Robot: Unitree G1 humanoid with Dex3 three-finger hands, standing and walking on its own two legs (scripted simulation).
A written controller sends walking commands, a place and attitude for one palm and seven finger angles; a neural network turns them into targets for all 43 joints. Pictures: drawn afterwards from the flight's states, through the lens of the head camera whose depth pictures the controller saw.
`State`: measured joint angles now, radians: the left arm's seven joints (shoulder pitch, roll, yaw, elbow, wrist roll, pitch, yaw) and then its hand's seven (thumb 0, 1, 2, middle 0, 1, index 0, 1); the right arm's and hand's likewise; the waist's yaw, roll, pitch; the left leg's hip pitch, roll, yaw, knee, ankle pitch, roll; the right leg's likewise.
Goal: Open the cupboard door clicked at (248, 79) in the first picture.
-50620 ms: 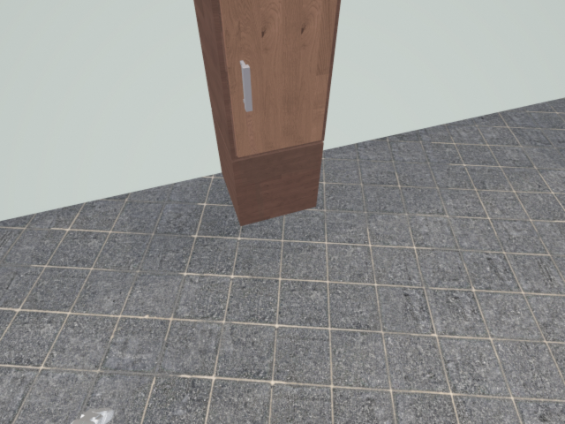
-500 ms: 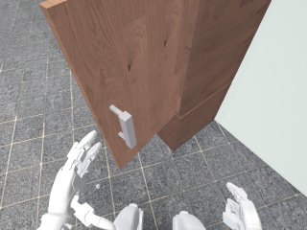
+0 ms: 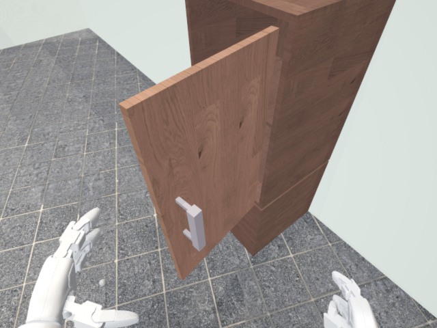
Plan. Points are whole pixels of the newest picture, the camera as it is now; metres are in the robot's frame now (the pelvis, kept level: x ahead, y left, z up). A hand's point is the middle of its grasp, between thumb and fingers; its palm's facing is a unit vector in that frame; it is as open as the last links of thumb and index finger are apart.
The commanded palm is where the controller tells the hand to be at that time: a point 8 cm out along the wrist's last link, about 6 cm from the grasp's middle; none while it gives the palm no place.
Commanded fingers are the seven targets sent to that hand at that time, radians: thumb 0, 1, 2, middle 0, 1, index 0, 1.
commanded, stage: draw the hand back to the body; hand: left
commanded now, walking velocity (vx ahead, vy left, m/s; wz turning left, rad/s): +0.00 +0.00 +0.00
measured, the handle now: (190, 224) +0.33 +0.09 -0.01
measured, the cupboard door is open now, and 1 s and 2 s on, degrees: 100 100 100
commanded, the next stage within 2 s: step back with the hand held close in 0.92 s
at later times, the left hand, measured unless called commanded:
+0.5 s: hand (22, 228) +0.20 +0.27 +0.18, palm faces +0.40 -0.82 -0.41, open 9.6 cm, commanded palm +0.15 +0.31 +0.21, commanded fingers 0.00 0.87 0.88 -0.20 -0.30 -0.20 -0.30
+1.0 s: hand (14, 229) +0.19 +0.26 +0.20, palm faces +0.43 -0.81 -0.39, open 7.4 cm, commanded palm +0.14 +0.30 +0.21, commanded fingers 0.00 0.90 0.90 -0.20 -0.30 -0.20 -0.30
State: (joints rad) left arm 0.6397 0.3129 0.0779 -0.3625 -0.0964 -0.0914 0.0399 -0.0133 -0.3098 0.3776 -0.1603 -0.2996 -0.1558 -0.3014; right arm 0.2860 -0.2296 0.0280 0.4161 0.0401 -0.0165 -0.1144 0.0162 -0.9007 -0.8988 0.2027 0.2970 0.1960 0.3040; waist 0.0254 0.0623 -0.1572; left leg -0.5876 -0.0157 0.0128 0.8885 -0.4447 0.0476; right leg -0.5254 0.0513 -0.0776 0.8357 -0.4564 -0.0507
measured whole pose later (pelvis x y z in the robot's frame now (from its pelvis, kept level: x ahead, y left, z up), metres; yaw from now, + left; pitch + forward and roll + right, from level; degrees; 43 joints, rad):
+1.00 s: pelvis +0.00 +0.00 +0.05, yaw -1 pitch -4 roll -1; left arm 0.47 0.35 0.33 -0.37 -0.08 -0.08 0.11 0.01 0.89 0.89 -0.21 -0.30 -0.21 -0.30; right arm 0.21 -0.23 0.03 0.63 0.01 -0.10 -0.07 0.02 -0.90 -0.90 0.20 0.30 0.20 0.30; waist 0.06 0.07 0.01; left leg -0.11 -0.03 0.03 0.42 -0.24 0.05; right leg -0.06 0.05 -0.04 0.37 -0.24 -0.04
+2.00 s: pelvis -0.10 +0.03 +0.02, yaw +1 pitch +0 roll -2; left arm 0.51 0.39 0.42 -0.53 -0.02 -0.22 0.16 0.01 0.89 0.90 -0.21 -0.30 -0.21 -0.30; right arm 0.21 -0.22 0.00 0.58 0.00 -0.05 -0.06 0.02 -0.90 -0.90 0.21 0.30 0.20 0.30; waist 0.00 -0.01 0.05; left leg -0.48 -0.04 0.03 0.72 -0.36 0.03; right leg -0.40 0.04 -0.02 0.59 -0.19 -0.01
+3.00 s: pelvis -0.28 +0.03 +0.04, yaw -6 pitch +1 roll +1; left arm 0.66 0.46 0.42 -0.54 -0.04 -0.22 0.13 0.01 0.89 0.90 -0.21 -0.30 -0.21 -0.30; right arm 0.34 -0.19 0.00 0.68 -0.01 -0.10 -0.06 0.02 -0.90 -0.90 0.20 0.30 0.20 0.30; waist -0.03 -0.03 -0.07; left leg -0.52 -0.01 0.01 0.90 -0.29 -0.02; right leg -0.14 0.05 -0.02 0.49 -0.36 -0.08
